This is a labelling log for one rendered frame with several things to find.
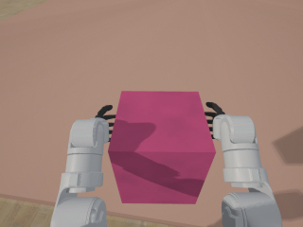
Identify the right robot upper arm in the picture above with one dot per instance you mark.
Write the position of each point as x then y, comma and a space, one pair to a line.
249, 209

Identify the left robot upper arm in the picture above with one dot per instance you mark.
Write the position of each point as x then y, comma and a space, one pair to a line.
80, 212

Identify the robot right forearm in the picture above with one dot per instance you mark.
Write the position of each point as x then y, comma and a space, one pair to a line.
242, 164

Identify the right robot hand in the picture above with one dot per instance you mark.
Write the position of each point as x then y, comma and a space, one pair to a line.
217, 110

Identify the robot left forearm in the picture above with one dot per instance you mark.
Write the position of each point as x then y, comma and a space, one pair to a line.
84, 161

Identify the carton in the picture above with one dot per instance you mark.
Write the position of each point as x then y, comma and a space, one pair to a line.
161, 148

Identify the left robot hand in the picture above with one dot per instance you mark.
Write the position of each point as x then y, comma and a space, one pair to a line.
101, 113

